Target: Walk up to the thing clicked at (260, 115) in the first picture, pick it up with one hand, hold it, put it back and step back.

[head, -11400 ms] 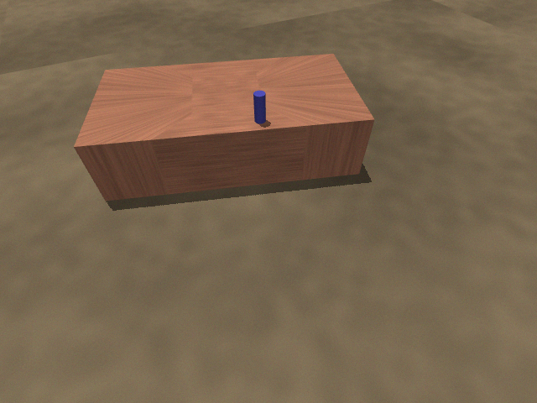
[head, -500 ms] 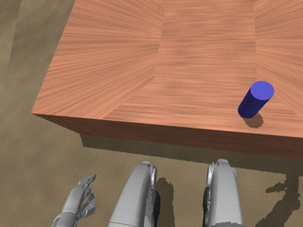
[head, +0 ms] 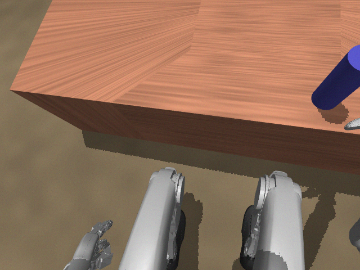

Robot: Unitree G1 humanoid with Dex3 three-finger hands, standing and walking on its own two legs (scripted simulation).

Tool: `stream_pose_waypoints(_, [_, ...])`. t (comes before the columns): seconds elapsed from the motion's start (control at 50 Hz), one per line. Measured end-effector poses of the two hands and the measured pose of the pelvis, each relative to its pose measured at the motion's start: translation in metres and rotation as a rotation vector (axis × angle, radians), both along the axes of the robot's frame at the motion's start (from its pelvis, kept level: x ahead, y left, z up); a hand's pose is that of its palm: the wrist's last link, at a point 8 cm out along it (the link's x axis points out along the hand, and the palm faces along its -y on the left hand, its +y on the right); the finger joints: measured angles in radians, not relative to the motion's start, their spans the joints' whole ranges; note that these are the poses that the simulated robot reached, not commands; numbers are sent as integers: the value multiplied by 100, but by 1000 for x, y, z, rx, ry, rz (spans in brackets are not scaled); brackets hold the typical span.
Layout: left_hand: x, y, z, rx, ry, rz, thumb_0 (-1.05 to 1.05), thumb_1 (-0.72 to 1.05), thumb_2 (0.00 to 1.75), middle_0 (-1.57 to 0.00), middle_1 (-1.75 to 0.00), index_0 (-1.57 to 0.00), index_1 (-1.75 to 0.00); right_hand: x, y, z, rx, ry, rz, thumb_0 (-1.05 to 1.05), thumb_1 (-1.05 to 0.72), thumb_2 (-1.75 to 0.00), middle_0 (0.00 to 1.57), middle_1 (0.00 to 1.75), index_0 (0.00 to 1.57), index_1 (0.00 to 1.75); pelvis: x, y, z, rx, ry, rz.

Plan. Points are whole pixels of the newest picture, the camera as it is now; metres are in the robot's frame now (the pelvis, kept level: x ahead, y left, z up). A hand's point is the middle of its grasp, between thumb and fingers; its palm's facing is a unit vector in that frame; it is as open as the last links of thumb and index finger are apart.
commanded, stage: close in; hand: right
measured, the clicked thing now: (341, 81) +0.48 -0.27 +0.01
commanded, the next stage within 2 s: rest palm in 0.40 s
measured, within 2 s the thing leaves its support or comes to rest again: leaves its support in 1.74 s
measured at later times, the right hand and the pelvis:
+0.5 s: hand (357, 83) +0.47 -0.29 +0.02, palm faces +0.23 +0.97 +0.00, open 17.4 cm; pelvis +0.01 +0.01 +0.01, yaw +0 degrees
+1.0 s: hand (349, 80) +0.48 -0.28 +0.02, palm faces +0.22 +0.97 -0.01, open 15.6 cm; pelvis +0.01 +0.00 +0.00, yaw +0 degrees
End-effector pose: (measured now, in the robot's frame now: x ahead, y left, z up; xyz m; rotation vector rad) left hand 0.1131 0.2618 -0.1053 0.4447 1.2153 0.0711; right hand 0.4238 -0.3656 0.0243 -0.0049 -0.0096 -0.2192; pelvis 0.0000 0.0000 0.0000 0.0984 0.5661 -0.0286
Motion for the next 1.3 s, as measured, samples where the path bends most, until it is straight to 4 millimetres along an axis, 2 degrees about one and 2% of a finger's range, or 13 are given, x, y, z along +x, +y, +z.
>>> stream_pose_waypoints(0.16, [10,10,9,-7,-24,20,0,92,88,-20,-30,-22,-28,3,16,9,1,13,-24,-1,50,-4,6,3,5,3,5,5,11,-13,16,8])
stream_pose_waypoints(0.36, [30,16,7,8,-21,-7,0,92,87,-20,-30,-22,-28,7,25,-2,6,7,-20,-1,50,-4,5,4,4,4,11,8,10,-21,26,11])
stream_pose_waypoints(0.54, [41,10,4,-2,-25,-7,0,92,87,-20,-30,-22,-28,12,32,-3,3,2,-15,-1,50,-4,5,4,4,4,15,7,10,-19,27,9])
stream_pose_waypoints(0.72, [39,4,4,-20,-20,-4,0,89,90,-20,-30,-20,-30,11,38,-4,5,8,-12,-1,52,-4,8,5,8,5,14,5,12,-18,25,7])
stream_pose_waypoints(1.02, [17,10,-5,-1,28,15,0,91,89,-20,-30,-20,-29,24,39,-7,-11,-1,-6,-1,51,-11,46,28,45,28,9,4,2,-18,21,6])
stream_pose_waypoints(1.14, [11,12,-4,1,42,31,0,91,88,-19,-29,-20,-28,29,39,-5,-10,3,-10,-1,43,-23,66,44,66,44,10,5,2,-17,24,8])
stream_pose_waypoints(1.3, [6,12,-1,7,50,36,0,91,88,-19,-29,-20,-28,32,39,-3,-9,0,-10,-1,25,-44,91,68,91,68,10,5,3,-15,22,10])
